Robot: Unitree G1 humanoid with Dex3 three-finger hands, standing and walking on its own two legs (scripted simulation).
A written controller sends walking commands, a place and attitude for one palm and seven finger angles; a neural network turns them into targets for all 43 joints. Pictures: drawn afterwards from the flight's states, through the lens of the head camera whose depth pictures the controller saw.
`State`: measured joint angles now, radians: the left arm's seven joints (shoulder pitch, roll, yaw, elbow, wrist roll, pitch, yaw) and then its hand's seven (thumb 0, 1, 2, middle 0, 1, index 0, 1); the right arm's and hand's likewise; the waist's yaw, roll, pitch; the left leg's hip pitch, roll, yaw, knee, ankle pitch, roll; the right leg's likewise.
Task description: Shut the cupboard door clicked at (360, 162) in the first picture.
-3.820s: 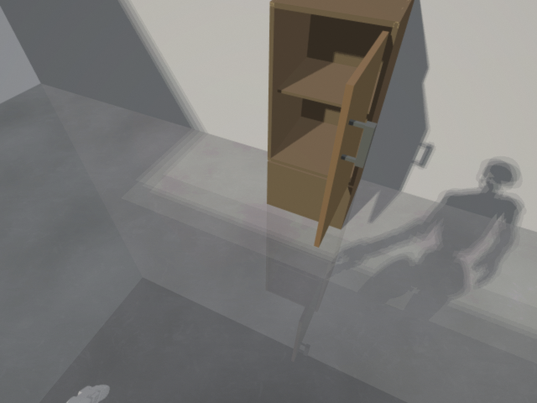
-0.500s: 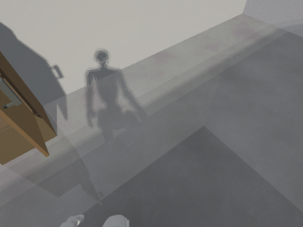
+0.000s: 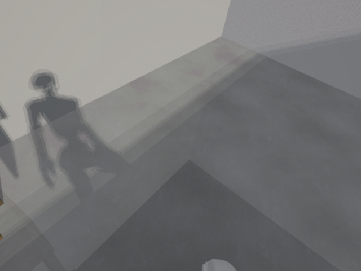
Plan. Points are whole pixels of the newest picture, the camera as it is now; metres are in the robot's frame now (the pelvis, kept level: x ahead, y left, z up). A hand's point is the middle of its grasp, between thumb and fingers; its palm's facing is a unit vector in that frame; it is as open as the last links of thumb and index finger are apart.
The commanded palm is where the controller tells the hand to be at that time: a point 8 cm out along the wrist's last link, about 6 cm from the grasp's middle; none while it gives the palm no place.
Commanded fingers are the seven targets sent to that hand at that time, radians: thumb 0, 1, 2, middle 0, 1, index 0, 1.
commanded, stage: walk around to get in front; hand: left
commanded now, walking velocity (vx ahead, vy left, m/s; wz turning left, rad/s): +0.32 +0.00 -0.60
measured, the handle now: out of the picture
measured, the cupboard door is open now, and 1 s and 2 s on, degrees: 88 88 88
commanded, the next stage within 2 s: none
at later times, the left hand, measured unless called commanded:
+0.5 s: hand (159, 200) +0.36 +0.08 -0.19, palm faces -0.26 -0.95 -0.19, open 7.3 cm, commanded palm none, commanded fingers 0.00 0.90 0.90 -0.20 -0.30 -0.20 -0.30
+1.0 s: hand (161, 172) +0.47 +0.09 -0.19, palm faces -0.30 -0.94 -0.14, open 7.4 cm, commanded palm none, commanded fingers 0.00 0.90 0.90 -0.20 -0.30 -0.20 -0.30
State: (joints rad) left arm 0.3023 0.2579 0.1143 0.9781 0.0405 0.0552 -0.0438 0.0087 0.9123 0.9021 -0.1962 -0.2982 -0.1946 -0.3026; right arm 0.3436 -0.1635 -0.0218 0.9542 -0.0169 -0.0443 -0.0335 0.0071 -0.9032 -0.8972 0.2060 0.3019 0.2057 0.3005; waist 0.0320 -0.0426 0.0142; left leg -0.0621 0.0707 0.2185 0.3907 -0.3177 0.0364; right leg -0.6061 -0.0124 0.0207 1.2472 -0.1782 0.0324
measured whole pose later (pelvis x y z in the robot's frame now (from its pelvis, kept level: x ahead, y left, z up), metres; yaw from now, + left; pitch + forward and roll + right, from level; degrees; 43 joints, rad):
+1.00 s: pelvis +0.46 -0.09 -0.02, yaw -24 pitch -2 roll -1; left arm 0.40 0.15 0.05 1.13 0.02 -0.03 0.00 0.01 0.91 0.90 -0.20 -0.30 -0.20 -0.30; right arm 0.17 -0.13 -0.03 0.98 -0.03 -0.09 -0.01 0.00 -0.91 -0.90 0.21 0.30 0.21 0.30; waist 0.04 -0.04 0.06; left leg -0.28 0.06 0.21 0.58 -0.27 0.05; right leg -0.37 -0.02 -0.01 1.29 -0.38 -0.03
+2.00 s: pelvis +0.85 -0.29 -0.03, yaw -26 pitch -2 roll -1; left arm 0.43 0.13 0.04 1.18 0.02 -0.03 0.00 0.01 0.91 0.90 -0.20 -0.30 -0.20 -0.30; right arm 0.14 -0.16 -0.05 0.99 -0.03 -0.07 0.01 0.01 -0.91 -0.90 0.20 0.30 0.20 0.30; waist 0.04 -0.02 0.08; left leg -0.38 0.08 0.19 0.66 -0.25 0.07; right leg -0.23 -0.07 -0.10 1.11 -0.47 -0.01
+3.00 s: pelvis +1.02 -0.35 -0.01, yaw -8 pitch +1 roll -3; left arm 0.18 0.26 0.09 0.94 0.03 0.06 0.01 0.01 0.91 0.90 -0.20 -0.30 -0.19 -0.30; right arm 0.20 -0.20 -0.06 0.92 -0.02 0.01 -0.01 0.01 -0.90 -0.90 0.20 0.30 0.20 0.30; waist 0.00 -0.03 0.07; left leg -0.32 -0.02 0.05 0.49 -0.20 0.10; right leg -0.54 -0.09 -0.03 1.18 -0.32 0.10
